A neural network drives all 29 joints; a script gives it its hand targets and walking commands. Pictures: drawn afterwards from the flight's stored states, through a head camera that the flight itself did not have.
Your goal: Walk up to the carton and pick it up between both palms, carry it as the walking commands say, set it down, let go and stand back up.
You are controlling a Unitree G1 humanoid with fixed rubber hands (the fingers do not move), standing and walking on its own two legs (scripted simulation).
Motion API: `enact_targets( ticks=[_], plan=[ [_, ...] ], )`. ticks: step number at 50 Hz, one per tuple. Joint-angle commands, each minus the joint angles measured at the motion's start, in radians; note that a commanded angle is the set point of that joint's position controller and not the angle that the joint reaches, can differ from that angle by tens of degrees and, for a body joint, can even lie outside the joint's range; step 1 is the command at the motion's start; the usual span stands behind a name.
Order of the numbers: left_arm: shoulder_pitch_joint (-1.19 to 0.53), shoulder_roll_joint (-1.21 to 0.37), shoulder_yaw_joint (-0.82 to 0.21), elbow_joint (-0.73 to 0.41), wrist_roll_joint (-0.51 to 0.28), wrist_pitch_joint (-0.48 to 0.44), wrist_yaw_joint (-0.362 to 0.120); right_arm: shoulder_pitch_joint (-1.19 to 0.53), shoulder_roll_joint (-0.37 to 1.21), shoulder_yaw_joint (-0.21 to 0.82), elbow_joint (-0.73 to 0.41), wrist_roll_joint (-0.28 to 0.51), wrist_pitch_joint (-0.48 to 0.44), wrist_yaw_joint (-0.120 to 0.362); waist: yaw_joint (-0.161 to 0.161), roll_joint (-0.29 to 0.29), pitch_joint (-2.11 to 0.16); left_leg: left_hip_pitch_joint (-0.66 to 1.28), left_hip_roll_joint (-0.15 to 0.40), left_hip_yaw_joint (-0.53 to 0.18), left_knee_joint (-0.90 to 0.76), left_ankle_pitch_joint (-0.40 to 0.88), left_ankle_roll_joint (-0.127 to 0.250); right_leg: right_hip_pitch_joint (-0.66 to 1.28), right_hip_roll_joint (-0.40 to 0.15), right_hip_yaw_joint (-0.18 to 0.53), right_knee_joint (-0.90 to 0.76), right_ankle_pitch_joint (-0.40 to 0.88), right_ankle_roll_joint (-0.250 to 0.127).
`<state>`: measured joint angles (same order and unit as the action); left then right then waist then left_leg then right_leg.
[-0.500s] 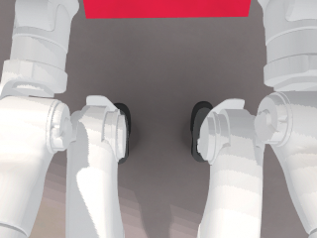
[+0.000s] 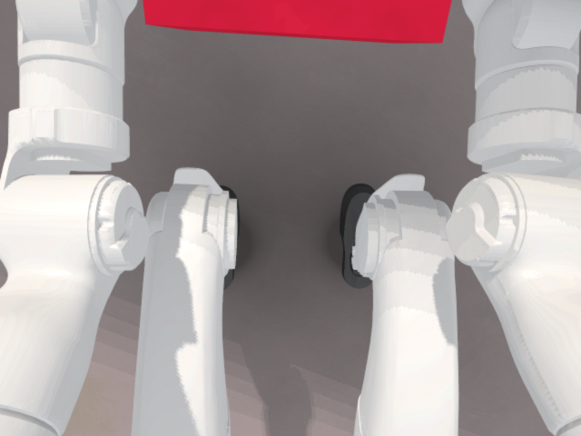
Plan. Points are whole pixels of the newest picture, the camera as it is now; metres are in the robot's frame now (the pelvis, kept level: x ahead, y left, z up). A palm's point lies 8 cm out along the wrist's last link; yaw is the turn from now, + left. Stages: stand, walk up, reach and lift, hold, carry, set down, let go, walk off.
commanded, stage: reach and lift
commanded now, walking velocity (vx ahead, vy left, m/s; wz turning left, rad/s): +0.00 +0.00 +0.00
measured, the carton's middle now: out of the picture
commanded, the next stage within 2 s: none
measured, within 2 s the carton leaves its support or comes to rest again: neither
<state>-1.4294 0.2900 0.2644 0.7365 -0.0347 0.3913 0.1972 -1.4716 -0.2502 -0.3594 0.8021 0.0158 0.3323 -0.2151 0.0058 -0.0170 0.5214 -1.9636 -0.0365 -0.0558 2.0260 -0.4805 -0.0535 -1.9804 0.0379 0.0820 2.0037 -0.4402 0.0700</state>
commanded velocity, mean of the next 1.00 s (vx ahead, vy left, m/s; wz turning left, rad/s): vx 0.00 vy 0.00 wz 0.00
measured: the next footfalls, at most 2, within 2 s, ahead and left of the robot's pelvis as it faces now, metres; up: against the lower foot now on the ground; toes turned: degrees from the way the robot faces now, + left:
none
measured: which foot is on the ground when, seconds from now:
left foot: down 0.00-1.00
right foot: down 0.00-1.00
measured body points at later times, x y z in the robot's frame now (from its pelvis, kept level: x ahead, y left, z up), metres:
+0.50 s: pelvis +0.00 +0.00 +0.05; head +0.33 +0.01 +0.34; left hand +0.56 +0.18 -0.04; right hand +0.56 -0.18 -0.04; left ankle +0.16 +0.13 -0.38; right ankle +0.17 -0.14 -0.38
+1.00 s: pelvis -0.01 +0.00 +0.11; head +0.31 +0.01 +0.42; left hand +0.54 +0.17 +0.03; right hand +0.54 -0.18 +0.03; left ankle +0.16 +0.13 -0.38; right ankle +0.17 -0.14 -0.38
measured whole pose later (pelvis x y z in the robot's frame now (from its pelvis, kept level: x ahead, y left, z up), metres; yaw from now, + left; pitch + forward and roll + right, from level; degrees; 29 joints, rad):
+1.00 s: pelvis -0.01 +0.00 +0.11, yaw +0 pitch +18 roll +0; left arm -1.28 0.21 0.27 0.58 0.02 0.51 0.22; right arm -1.30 -0.20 -0.36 0.63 -0.02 0.47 -0.22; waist 0.01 -0.01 0.52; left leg -1.58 -0.04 -0.07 1.69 -0.42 -0.05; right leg -1.58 0.04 0.07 1.65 -0.39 0.07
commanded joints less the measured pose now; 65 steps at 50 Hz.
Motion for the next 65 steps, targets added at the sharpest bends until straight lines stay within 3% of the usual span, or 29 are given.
enact_targets(
  ticks=[1, 3, 4, 5, 11, 13, 14, 15, 19, 20, 22, 23, 24, 28, 32, 35, 36, 38, 41, 45, 46, 48, 53, 55, 60, 62, 63, 64, 65],
  plan=[
    [-0.762, -1.05, -0.512, -0.232, -0.147, -0.01, -0.454, -0.598, 1.131, 0.535, -0.165, 0.177, 0.074, 0.46, 0.036, 0.06, -2.429, 0.656, -0.092, 0.213, -0.262, 0.052, 0.038, 0.659, 0.097, -0.223, -0.201, 0.044, -0.059],
    [-0.736, -1.095, -0.521, -0.244, -0.156, -0.006, -0.457, -0.596, 1.117, 0.552, -0.191, 0.187, 0.073, 0.468, 0.005, 0.068, -2.478, 0.659, -0.095, 0.215, -0.252, 0.109, 0.032, 0.694, 0.101, -0.223, -0.212, 0.103, -0.063],
    [-0.789, -1.101, -0.546, -0.34, -0.182, -0.01, -0.452, -0.615, 1.172, 0.594, -0.241, 0.22, 0.084, 0.469, 0.032, 0.059, -2.581, 0.718, -0.1, 0.223, -0.25, 0.134, 0.034, 0.747, 0.104, -0.209, -0.219, 0.118, -0.058],
    [-0.786, -1.123, -0.553, -0.346, -0.2, -0.001, -0.45, -0.675, 1.133, 0.608, -0.327, 0.225, 0.079, 0.465, -0.004, 0.042, -2.654, 0.771, -0.112, 0.208, -0.257, 0.178, 0.036, 0.775, 0.11, -0.227, -0.215, 0.179, -0.061],
    [-0.808, -1.106, -0.622, -0.512, -0.242, -0.011, -0.427, -0.659, 1.16, 0.695, -0.427, 0.244, 0.085, 0.438, 0.016, -0.015, -2.763, 0.821, -0.122, 0.19, -0.267, 0.264, 0.039, 0.897, 0.117, -0.194, -0.236, 0.258, -0.056],
    [-0.754, -1.105, -0.622, -0.474, -0.233, -0.006, -0.42, -0.606, 1.14, 0.687, -0.389, 0.226, 0.089, 0.433, -0.024, -0.031, -2.689, 0.808, -0.122, 0.167, -0.279, 0.251, 0.041, 0.87, 0.121, -0.21, -0.243, 0.248, -0.061],
    [-0.765, -1.091, -0.606, -0.47, -0.221, -0.005, -0.421, -0.607, 1.144, 0.674, -0.376, 0.224, 0.094, 0.437, 0.012, -0.008, -2.642, 0.789, -0.127, 0.177, -0.314, 0.223, 0.037, 0.862, 0.117, -0.203, -0.267, 0.224, -0.055],
    [-0.787, -1.074, -0.609, -0.433, -0.201, -0.003, -0.422, -0.531, 1.145, 0.631, -0.251, 0.189, 0.103, 0.438, -0.011, 0.012, -2.507, 0.72, -0.118, 0.179, -0.317, 0.146, 0.035, 0.799, 0.113, -0.196, -0.286, 0.152, -0.064],
    [-0.679, -1.072, -0.519, -0.244, -0.126, 0.01, -0.451, -0.481, 1.177, 0.55, -0.134, 0.138, 0.105, 0.462, 0.02, 0.018, -2.264, 0.613, -0.111, 0.172, -0.385, -0.002, 0.046, 0.69, 0.104, -0.189, -0.332, 0.009, -0.061],
    [-0.731, -1.118, -0.601, -0.384, -0.166, 0.001, -0.451, -0.477, 1.235, 0.606, -0.237, 0.16, 0.106, 0.463, -0.012, 0.03, -2.55, 0.777, -0.119, 0.18, -0.375, 0.104, 0.039, 0.844, 0.118, -0.192, -0.33, 0.13, -0.065],
    [-0.696, -1.114, -0.583, -0.338, -0.162, 0.014, -0.452, -0.512, 1.225, 0.64, -0.245, 0.2, 0.109, 0.467, 0.022, 0.031, -2.565, 0.764, -0.122, 0.192, -0.372, 0.145, 0.037, 0.876, 0.115, -0.187, -0.352, 0.162, -0.054],
    [-0.701, -1.126, -0.578, -0.306, -0.165, 0.018, -0.458, -0.535, 1.192, 0.621, -0.223, 0.172, 0.116, 0.472, -0.012, 0.018, -2.513, 0.757, -0.111, 0.178, -0.378, 0.085, 0.039, 0.826, 0.116, -0.197, -0.352, 0.093, -0.058],
    [-0.74, -1.13, -0.58, -0.341, -0.181, 0.013, -0.453, -0.579, 1.187, 0.651, -0.278, 0.2, 0.108, 0.473, 0.025, 0.044, -2.556, 0.79, -0.118, 0.182, -0.392, 0.117, 0.041, 0.841, 0.11, -0.183, -0.365, 0.114, -0.058],
    [-0.771, -1.176, -0.618, -0.411, -0.199, 0.026, -0.439, -0.629, 1.145, 0.649, -0.333, 0.209, 0.108, 0.477, -0.012, 0.093, -2.625, 0.888, -0.116, 0.15, -0.405, 0.113, 0.029, 0.808, 0.111, -0.194, -0.361, 0.105, -0.077],
    [-0.762, -1.173, -0.62, -0.406, -0.204, 0.039, -0.436, -0.654, 1.138, 0.655, -0.367, 0.21, 0.118, 0.475, -0.037, 0.029, -2.632, 0.947, -0.117, 0.13, -0.467, 0.083, 0.035, 0.871, 0.118, -0.206, -0.414, 0.077, -0.066],
    [-0.735, -1.181, -0.58, -0.331, -0.191, 0.041, -0.449, -0.557, 1.172, 0.591, -0.231, 0.159, 0.127, 0.486, -0.048, -0.001, -2.464, 0.861, -0.11, 0.127, -0.495, -0.007, 0.035, 0.829, 0.107, -0.192, -0.451, 0.011, -0.074],
    [-0.755, -1.185, -0.583, -0.35, -0.191, 0.048, -0.447, -0.625, 1.173, 0.618, -0.309, 0.193, 0.123, 0.488, -0.013, 0.039, -2.562, 0.927, -0.112, 0.128, -0.506, -0.004, 0.037, 0.859, 0.105, -0.186, -0.451, 0.011, -0.069],
    [-0.779, -1.206, -0.604, -0.382, -0.195, 0.045, -0.453, -0.586, 1.176, 0.603, -0.281, 0.169, 0.131, 0.488, -0.067, 0.023, -2.565, 0.937, -0.11, 0.122, -0.528, -0.02, 0.034, 0.897, 0.113, -0.198, -0.472, 0.017, -0.072],
    [-0.707, -1.192, -0.554, -0.272, -0.158, 0.067, -0.465, -0.594, 1.193, 0.597, -0.218, 0.18, 0.142, 0.502, -0.003, 0.026, -2.474, 0.926, -0.107, 0.107, -0.567, -0.043, 0.045, 0.86, 0.104, -0.19, -0.492, -0.021, -0.062],
    [-0.698, -1.211, -0.596, -0.36, -0.174, 0.056, -0.471, -0.552, 1.245, 0.621, -0.278, 0.179, 0.141, 0.509, -0.015, 0.009, -2.6, 0.994, -0.109, 0.119, -0.574, 0.026, 0.033, 0.953, 0.109, -0.182, -0.52, 0.057, -0.063],
    [-0.718, -1.2, -0.59, -0.36, -0.165, 0.055, -0.465, -0.549, 1.24, 0.626, -0.25, 0.194, 0.137, 0.511, 0.025, 0.082, -2.574, 0.967, -0.107, 0.145, -0.567, 0.04, 0.026, 0.955, 0.103, -0.165, -0.521, 0.062, -0.065],
    [-0.711, -1.175, -0.594, -0.398, -0.173, 0.048, -0.469, -0.554, 1.255, 0.643, -0.298, 0.201, 0.138, 0.501, 0.02, 0.018, -2.607, 0.974, -0.116, 0.148, -0.578, 0.072, 0.04, 1.009, 0.115, -0.158, -0.546, 0.079, -0.055],
    [-0.655, -1.227, -0.619, -0.416, -0.188, 0.041, -0.474, -0.519, 1.244, 0.676, -0.343, 0.18, 0.13, 0.49, -0.005, 0.006, -2.647, 1.024, -0.126, 0.13, -0.612, 0.115, 0.036, 1.108, 0.114, -0.158, -0.573, 0.126, -0.057],
    [-0.624, -1.197, -0.606, -0.39, -0.176, 0.035, -0.481, -0.485, 1.276, 0.688, -0.324, 0.171, 0.136, 0.483, 0.017, -0.034, -2.586, 0.999, -0.123, 0.133, -0.635, 0.094, 0.047, 1.13, 0.114, -0.144, -0.591, 0.112, -0.047],
    [-0.608, -1.226, -0.64, -0.396, -0.182, 0.031, -0.489, -0.433, 1.262, 0.692, -0.32, 0.152, 0.128, 0.484, -0.01, 0.025, -2.555, 1.016, -0.122, 0.12, -0.677, 0.098, 0.034, 1.157, 0.11, -0.135, -0.631, 0.134, -0.057],
    [-0.576, -1.243, -0.676, -0.421, -0.201, 0.037, -0.482, -0.478, 1.251, 0.728, -0.425, 0.178, 0.119, 0.482, -0.004, 0.038, -2.695, 1.149, -0.126, 0.103, -0.698, 0.162, 0.039, 1.22, 0.115, -0.13, -0.638, 0.193, -0.059],
    [-0.62, -1.212, -0.669, -0.464, -0.198, 0.027, -0.478, -0.495, 1.256, 0.744, -0.447, 0.188, 0.121, 0.471, 0.013, 0.027, -2.692, 1.113, -0.133, 0.12, -0.681, 0.191, 0.042, 1.262, 0.11, -0.117, -0.651, 0.21, -0.055],
    [-0.571, -1.209, -0.661, -0.405, -0.183, 0.03, -0.48, -0.43, 1.279, 0.718, -0.354, 0.159, 0.129, 0.47, -0.022, -0.02, -2.583, 1.06, -0.13, 0.12, -0.685, 0.166, 0.043, 1.225, 0.117, -0.132, -0.658, 0.181, -0.05],
    [-0.547, -1.223, -0.644, -0.368, -0.188, 0.033, -0.479, -0.447, 1.256, 0.731, -0.367, 0.185, 0.121, 0.475, 0.004, 0.002, -2.554, 1.08, -0.124, 0.108, -0.701, 0.13, 0.047, 1.21, 0.109, -0.119, -0.665, 0.144, -0.053]
  ],
)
